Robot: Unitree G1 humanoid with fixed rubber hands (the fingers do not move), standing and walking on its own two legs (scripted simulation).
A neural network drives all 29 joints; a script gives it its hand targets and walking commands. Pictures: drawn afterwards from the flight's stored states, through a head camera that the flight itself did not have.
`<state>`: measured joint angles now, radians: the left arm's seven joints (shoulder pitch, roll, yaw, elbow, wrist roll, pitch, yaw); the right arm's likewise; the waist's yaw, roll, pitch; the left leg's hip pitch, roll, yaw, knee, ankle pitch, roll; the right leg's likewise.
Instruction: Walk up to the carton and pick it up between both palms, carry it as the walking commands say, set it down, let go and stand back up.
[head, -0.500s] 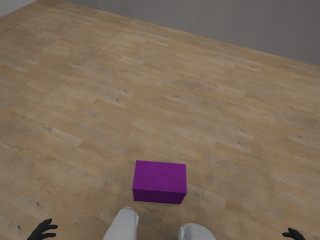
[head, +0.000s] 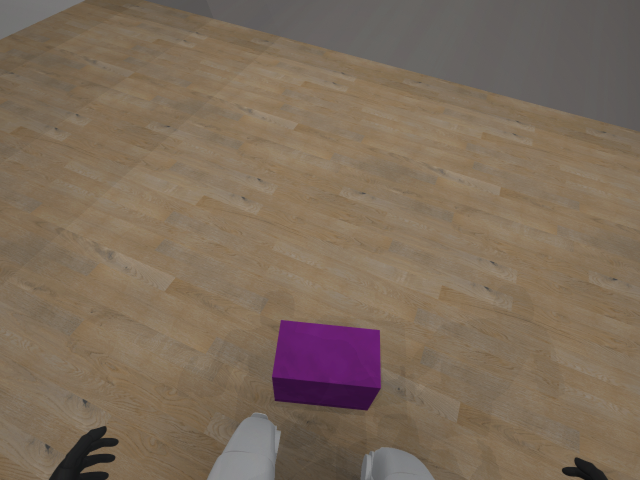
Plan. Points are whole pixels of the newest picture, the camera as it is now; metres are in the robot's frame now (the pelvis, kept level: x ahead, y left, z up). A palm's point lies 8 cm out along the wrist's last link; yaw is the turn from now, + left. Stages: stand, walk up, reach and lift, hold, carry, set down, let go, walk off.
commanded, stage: walk up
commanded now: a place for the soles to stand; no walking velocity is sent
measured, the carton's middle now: (325, 366) +0.45 -0.01 -0.59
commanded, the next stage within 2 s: reach and lift in 1.80 s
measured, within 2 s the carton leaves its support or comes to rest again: neither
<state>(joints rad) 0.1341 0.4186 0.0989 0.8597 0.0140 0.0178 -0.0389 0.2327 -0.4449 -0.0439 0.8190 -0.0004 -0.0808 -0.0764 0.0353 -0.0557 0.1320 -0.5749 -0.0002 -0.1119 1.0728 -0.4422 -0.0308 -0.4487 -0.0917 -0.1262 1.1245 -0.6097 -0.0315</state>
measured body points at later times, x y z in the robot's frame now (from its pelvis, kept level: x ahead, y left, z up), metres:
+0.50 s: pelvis +0.00 +0.00 +0.00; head +0.03 +0.02 +0.45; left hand +0.09 +0.33 -0.12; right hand +0.13 -0.34 -0.08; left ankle +0.08 +0.17 -0.66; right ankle +0.00 -0.10 -0.66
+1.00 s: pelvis +0.00 -0.01 +0.00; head +0.02 +0.01 +0.45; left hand +0.09 +0.32 -0.11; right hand +0.12 -0.34 -0.08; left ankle +0.08 +0.17 -0.66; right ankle +0.00 -0.10 -0.66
